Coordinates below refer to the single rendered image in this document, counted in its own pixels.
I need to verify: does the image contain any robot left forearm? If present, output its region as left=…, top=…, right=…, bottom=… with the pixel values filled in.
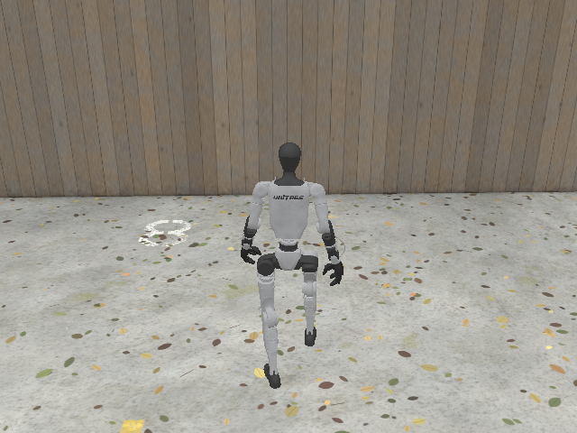
left=241, top=216, right=257, bottom=250

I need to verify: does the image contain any robot right hand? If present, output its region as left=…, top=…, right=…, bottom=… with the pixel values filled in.
left=323, top=262, right=343, bottom=286

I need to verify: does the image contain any right robot upper arm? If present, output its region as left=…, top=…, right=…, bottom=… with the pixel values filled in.
left=308, top=182, right=330, bottom=234

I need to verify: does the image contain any robot head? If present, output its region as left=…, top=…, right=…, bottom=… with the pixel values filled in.
left=274, top=143, right=305, bottom=186

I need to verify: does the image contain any robot left hand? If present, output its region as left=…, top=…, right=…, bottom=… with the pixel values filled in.
left=241, top=246, right=261, bottom=264

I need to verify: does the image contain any robot left foot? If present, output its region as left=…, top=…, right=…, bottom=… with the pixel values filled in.
left=263, top=364, right=281, bottom=389

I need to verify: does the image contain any left robot upper arm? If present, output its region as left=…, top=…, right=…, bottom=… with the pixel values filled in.
left=247, top=181, right=270, bottom=230

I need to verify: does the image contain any robot right forearm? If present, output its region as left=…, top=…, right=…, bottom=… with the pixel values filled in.
left=322, top=220, right=341, bottom=264

